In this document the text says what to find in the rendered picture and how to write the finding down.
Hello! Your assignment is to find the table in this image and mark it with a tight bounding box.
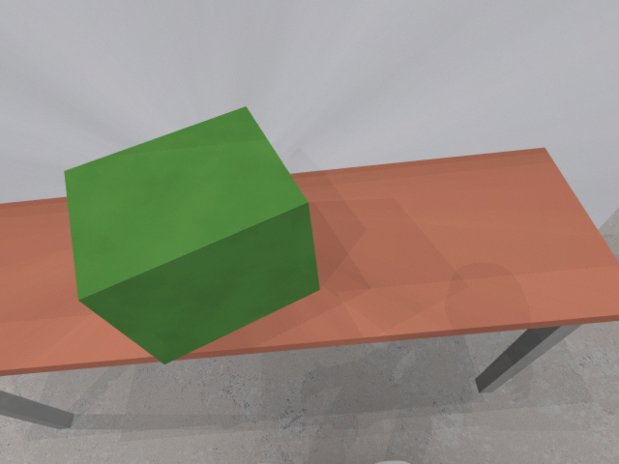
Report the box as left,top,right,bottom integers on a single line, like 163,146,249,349
0,148,619,429

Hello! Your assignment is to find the carton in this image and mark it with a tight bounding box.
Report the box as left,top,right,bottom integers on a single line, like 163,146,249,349
64,106,320,364

